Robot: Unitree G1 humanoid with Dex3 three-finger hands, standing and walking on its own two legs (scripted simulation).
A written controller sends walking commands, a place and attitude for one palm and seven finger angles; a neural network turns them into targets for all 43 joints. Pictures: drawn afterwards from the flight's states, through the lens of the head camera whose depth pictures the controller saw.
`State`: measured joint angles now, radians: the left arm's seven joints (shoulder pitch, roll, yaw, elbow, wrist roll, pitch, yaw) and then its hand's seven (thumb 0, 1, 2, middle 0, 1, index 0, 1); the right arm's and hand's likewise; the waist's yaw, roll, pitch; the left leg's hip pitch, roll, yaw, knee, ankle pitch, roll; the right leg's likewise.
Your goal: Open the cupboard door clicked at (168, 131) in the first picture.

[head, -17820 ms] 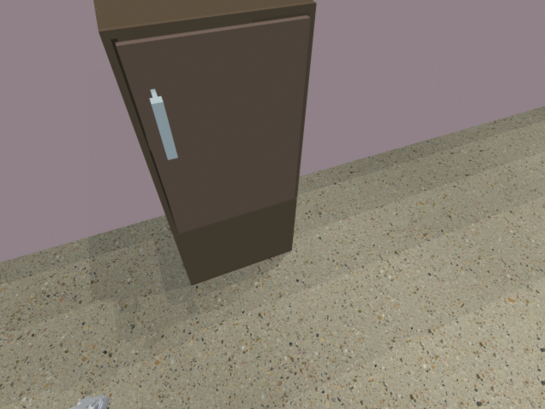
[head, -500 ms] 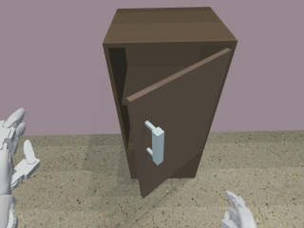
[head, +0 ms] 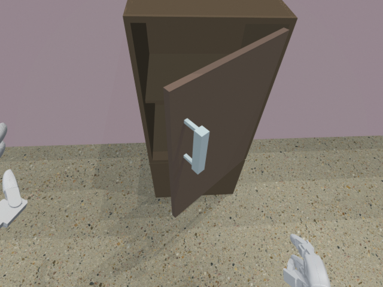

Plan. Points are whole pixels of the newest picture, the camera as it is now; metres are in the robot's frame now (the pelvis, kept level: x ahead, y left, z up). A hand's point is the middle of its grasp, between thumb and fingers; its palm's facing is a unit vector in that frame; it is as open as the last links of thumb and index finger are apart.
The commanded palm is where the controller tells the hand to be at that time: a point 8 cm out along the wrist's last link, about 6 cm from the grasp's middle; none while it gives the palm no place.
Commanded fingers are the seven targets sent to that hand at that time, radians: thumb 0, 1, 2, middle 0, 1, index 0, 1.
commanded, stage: step back with the hand held close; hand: left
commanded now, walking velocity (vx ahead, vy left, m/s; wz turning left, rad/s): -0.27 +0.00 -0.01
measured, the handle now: (193, 146) +0.42 +0.03 +0.04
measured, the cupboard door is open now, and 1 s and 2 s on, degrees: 39 39 39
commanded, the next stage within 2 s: stop stepping back and stand still in 0.72 s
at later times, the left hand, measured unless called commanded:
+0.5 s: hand out of the picture +0.14 +0.28 +0.16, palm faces +0.48 -0.76 -0.45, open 7.4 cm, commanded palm +0.06 +0.32 +0.18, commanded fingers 0.00 0.90 0.90 -0.20 -0.30 -0.20 -0.30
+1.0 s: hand out of the picture +0.09 +0.24 +0.16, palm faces +0.30 -0.82 -0.48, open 7.4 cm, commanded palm +0.02 +0.28 +0.18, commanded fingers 0.00 0.90 0.90 -0.20 -0.30 -0.20 -0.30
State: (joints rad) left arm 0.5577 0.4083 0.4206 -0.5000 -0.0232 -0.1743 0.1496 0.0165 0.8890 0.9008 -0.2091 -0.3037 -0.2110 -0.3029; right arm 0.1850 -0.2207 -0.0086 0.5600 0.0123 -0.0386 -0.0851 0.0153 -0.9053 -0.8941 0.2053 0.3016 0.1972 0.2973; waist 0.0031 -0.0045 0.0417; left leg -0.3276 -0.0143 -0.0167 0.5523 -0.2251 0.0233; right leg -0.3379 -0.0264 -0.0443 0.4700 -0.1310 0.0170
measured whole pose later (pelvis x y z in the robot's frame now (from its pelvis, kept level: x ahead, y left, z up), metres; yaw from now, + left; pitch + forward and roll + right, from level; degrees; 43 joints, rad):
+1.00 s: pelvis -0.13 -0.01 +0.00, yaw -3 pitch +3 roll -1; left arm 0.58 0.49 0.45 -0.54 -0.06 -0.19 0.12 0.02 0.89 0.90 -0.21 -0.30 -0.21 -0.30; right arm 0.18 -0.20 0.01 0.59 -0.01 -0.12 -0.07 0.02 -0.90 -0.89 0.21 0.30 0.20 0.30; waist -0.03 -0.07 -0.02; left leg -0.38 -0.03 0.06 0.45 -0.13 0.07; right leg -0.23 0.05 0.02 0.62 -0.45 0.00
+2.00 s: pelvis -0.19 +0.02 +0.01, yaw -1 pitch +0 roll -1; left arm 0.54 0.38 0.38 -0.42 -0.03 -0.20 0.15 0.02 0.89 0.90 -0.21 -0.30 -0.21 -0.30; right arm 0.22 -0.20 0.01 0.62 -0.01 -0.14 -0.08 0.02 -0.90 -0.89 0.21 0.30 0.20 0.30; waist 0.00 -0.01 0.00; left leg -0.24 -0.01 0.04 0.43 -0.19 0.04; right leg -0.18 0.01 -0.04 0.38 -0.19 0.00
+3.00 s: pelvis -0.20 -0.01 +0.01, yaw +1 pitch -2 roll +0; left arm 0.24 0.25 0.02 1.16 0.02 0.00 0.01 0.01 0.91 0.90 -0.20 -0.30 -0.20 -0.30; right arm 0.26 -0.20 0.00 1.14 -0.02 0.02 -0.01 0.01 -0.91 -0.89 0.20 0.30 0.20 0.30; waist -0.01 0.03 0.05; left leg -0.22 0.00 0.01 0.41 -0.16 0.01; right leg -0.18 0.02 -0.07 0.41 -0.21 -0.04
